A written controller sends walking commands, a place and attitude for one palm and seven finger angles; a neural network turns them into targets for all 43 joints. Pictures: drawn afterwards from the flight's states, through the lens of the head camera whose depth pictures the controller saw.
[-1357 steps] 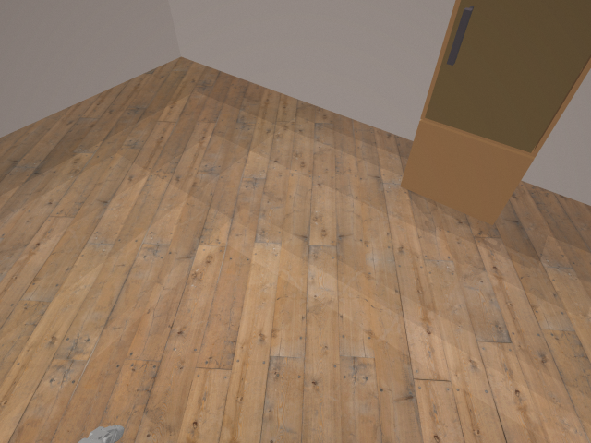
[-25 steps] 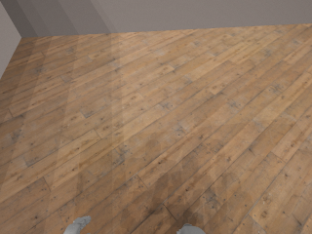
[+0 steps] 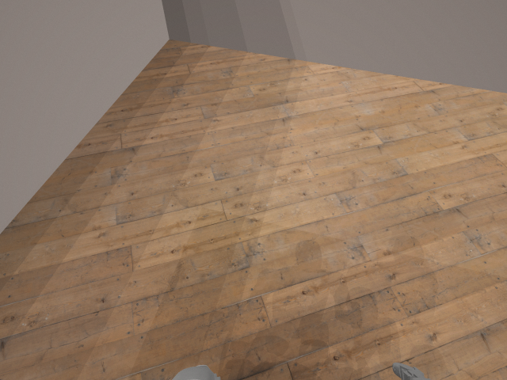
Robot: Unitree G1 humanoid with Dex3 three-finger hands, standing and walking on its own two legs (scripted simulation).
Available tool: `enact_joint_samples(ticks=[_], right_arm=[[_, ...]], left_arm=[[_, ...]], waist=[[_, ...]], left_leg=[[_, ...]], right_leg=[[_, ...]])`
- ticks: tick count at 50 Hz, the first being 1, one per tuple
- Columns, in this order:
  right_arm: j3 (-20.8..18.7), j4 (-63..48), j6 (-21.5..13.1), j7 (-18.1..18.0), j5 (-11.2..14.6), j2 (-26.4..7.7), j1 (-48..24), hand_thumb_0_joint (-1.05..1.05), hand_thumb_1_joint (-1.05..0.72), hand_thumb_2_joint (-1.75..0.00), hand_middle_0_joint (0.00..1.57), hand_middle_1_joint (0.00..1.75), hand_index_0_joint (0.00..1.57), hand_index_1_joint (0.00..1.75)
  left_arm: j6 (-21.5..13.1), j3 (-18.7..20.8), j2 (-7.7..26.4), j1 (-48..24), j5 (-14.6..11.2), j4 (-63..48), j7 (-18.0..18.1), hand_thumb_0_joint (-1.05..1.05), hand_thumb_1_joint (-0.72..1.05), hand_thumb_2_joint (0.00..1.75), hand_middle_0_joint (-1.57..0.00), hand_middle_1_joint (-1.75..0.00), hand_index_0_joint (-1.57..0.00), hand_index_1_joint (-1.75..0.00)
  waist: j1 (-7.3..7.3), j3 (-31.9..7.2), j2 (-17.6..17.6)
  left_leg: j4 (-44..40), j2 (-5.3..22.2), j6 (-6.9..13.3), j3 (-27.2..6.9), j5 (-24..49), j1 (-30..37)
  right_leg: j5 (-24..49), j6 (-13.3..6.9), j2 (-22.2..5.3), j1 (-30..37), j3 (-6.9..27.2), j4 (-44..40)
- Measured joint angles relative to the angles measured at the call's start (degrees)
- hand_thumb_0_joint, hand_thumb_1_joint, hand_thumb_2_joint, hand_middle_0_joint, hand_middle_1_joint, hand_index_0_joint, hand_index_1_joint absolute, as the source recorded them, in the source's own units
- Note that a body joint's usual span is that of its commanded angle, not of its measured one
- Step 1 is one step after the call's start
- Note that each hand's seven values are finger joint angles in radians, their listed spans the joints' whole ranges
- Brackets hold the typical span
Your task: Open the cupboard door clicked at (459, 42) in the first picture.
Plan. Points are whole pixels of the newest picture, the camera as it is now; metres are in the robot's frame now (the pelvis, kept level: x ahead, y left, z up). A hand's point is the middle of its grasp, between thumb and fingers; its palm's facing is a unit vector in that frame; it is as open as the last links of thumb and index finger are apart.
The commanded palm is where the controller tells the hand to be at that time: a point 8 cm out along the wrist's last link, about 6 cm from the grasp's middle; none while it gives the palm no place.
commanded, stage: turn to face it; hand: left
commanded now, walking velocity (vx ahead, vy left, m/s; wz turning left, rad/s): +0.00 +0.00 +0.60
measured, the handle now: out of the picture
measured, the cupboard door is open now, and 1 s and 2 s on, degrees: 40 40 40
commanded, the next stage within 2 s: none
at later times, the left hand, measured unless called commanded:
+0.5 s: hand out of the picture +0.05 +0.16 -0.14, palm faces +0.27 -0.91 -0.32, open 7.3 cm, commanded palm none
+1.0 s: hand out of the picture -0.06 +0.15 -0.17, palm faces +0.60 -0.76 -0.25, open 7.3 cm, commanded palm none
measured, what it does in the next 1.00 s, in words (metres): steps on the spot, turning left: left foot, then right foot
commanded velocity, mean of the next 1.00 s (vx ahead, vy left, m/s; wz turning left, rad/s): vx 0.00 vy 0.00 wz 0.60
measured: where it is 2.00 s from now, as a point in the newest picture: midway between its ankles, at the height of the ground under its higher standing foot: outside the picture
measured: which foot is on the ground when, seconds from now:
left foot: up 0.00-0.02, down 0.04-0.42, up 0.44-0.84, down 0.86-1.00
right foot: down 0.00-0.02, up 0.04-0.40, down 0.42-0.86, up 0.88-1.00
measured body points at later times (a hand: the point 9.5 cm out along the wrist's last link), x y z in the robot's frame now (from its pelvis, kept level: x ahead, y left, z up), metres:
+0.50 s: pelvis +0.02 -0.06 +0.00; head +0.08 -0.08 +0.45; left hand +0.04 +0.21 -0.12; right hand +0.15 -0.29 -0.16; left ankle +0.00 +0.08 -0.68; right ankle +0.03 -0.17 -0.73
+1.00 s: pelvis +0.02 -0.06 +0.00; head +0.05 -0.02 +0.45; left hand -0.09 +0.19 -0.15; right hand +0.28 -0.20 -0.12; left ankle -0.03 +0.02 -0.73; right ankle +0.07 -0.19 -0.66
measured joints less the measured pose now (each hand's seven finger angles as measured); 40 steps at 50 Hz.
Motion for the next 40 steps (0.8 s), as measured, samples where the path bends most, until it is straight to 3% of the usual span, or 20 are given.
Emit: enact_joint_samples(ticks=[2, 4, 7, 10, 14, 20, 22, 25, 27, 29, 34, 40], right_arm=[[0.07, -1.84, -1.02, 0.26, -0.27, -0.65, -0.4, 0.0, -0.91, -0.9, 0.2, 0.3, 0.19, 0.29], [0.35, -2.67, -1.85, -0.03, -0.2, -0.41, -0.75, 0.0, -0.91, -0.9, 0.2, 0.3, 0.19, 0.29], [1.08, -2.83, -1.89, -0.56, -0.24, -0.01, 0.24, 0.0, -0.91, -0.9, 0.2, 0.3, 0.2, 0.29], [1.49, -2.09, -1.52, -0.86, -0.17, 0.31, 1.35, 0.0, -0.91, -0.9, 0.2, 0.3, 0.2, 0.3], [1.68, -1.06, -1.14, -0.56, -0.17, 1.03, 2.84, 0.0, -0.91, -0.9, 0.2, 0.3, 0.2, 0.3], [0.83, -0.27, -0.16, -0.22, -0.2, 1.55, 4.55, 0.0, -0.9, -0.9, 0.21, 0.3, 0.2, 0.3], [0.13, 0.11, 0.36, -0.28, 0.23, 1.09, 4.79, 0.0, -0.9, -0.9, 0.21, 0.3, 0.2, 0.3], [-0.88, 1.14, 1.26, -0.22, 0.13, 0.02, 4.67, 0.0, -0.91, -0.9, 0.21, 0.3, 0.2, 0.3], [-1.12, 1.61, 1.59, 0.02, 0.04, -0.41, 4.37, 0.01, -0.91, -0.9, 0.2, 0.3, 0.2, 0.3], [-1.15, 1.69, 1.68, 0.26, 0.14, -0.47, 4.06, 0.01, -0.91, -0.9, 0.2, 0.3, 0.2, 0.3], [-0.7, 1.88, 1.8, 0.49, 0.35, -0.21, 2.63, 0.01, -0.91, -0.9, 0.2, 0.3, 0.2, 0.29], [0.0, 0.93, 1.39, 0.54, 0.54, 0.26, -0.78, 0.01, -0.91, -0.9, 0.2, 0.3, 0.19, 0.29]], left_arm=[[0.74, 0.21, 0.97, 1.7, -0.42, 0.25, -0.45, -0.01, 0.92, 0.9, -0.2, -0.3, -0.2, -0.3], [2.6, 0.39, 2.24, 1.2, -0.53, 0.66, -0.46, -0.01, 0.91, 0.9, -0.2, -0.3, -0.2, -0.3], [3.77, 0.78, 2.94, -0.06, -0.26, 0.39, -0.36, 0.0, 0.91, 0.9, -0.2, -0.3, -0.2, -0.3], [3.64, 0.79, 2.77, -1.3, -0.15, -0.73, -0.88, 0.0, 0.91, 0.9, -0.19, -0.3, -0.2, -0.3], [3.25, 0.52, 2.31, -2.11, -0.3, -2.25, -1.08, 0.0, 0.91, 0.9, -0.19, -0.3, -0.2, -0.3], [2.46, -0.1, 1.35, -3.23, -0.7, -3.69, -1.02, 0.0, 0.91, 0.9, -0.2, -0.3, -0.2, -0.3], [1.44, -0.34, 0.57, -3.16, -0.45, -4.0, -0.82, 0.0, 0.91, 0.9, -0.2, -0.3, -0.2, -0.3], [0.99, -1.34, -1.28, -2.49, -0.21, -3.97, -0.29, 0.0, 0.91, 0.9, -0.2, -0.3, -0.2, -0.3], [1.02, -1.66, -2.16, -1.61, -0.34, -3.73, -0.07, 0.0, 0.91, 0.9, -0.2, -0.3, -0.2, -0.3], [0.98, -1.89, -2.68, -0.91, -0.37, -3.35, -0.04, 0.0, 0.91, 0.9, -0.2, -0.3, -0.2, -0.3], [0.38, -1.72, -2.7, 0.12, -0.28, -3.0, 0.16, 0.0, 0.92, 0.9, -0.2, -0.3, -0.21, -0.3], [0.39, -1.08, -0.91, 1.48, 0.09, -2.27, -0.17, 0.0, 0.92, 0.9, -0.2, -0.3, -0.21, -0.3]], waist=[[-0.09, -0.51, 0.0], [0.16, 0.33, -1.05], [0.61, 0.65, -0.91], [0.85, 0.71, 0.23], [0.54, 0.24, 1.81], [-0.96, -0.17, 3.87], [-0.96, -0.17, 4.73], [-1.35, 0.32, 5.06], [-1.5, 0.42, 4.44], [-1.85, 0.51, 3.55], [-1.38, 1.17, 1.67], [0.54, 2.09, 0.2]], left_leg=[[-4.97, -0.69, 2.75, -0.25, 8.04, 2.08], [-1.8, -1.78, 4.86, -0.92, 5.11, 0.78], [-3.59, -2.41, 4.86, -2.7, 3.73, 1.38], [-7.86, -2.79, 4.13, -4.65, 6.63, 2.44], [-11.47, -2.81, 3.5, -7.41, 9.06, 2.89], [-10.13, -3.05, 0.89, -12.2, 9.3, 0.54], [-5.9, -3.49, 0.2, -13.51, 5.27, -1.55], [11.76, -4.85, 0.05, -11.43, -5.66, -6.49], [20.79, -4.3, -0.69, -9.17, -5.17, -8.31], [23.4, -3.29, -1.43, -7.59, -3.98, -8.32], [15.2, -1.38, -2.22, -5.35, -3.75, -4.42], [2.23, -1.62, -0.89, -2.53, -4.26, 1.58]], right_leg=[[-3.06, 1.87, -1.15, -3.11, 0.77, 8.04], [-8.35, 3.95, -0.26, -8.67, 8.51, 20.44], [-6.77, 5.52, 1.71, -14.8, 15.5, 30.38], [-1.29, 6.41, 2.14, -18.23, 19.23, 31.84], [0.58, 6.85, 2.65, -18.08, 21.26, 25.23], [1.42, 6.26, 5.42, -10.2, 20.54, 5.85], [3.7, 3.48, 6.0, -7.59, 19.35, 0.2], [3.56, 0.8, 4.47, -6.06, 16.98, 0.01], [4.27, 0.47, 3.44, -4.25, 15.77, -2.2], [5.02, 0.35, 2.59, -2.64, 14.34, -4.32], [5.08, 0.08, 1.28, -0.26, 10.01, -6.27], [2.36, 0.61, 0.09, -0.32, 5.29, -2.66]])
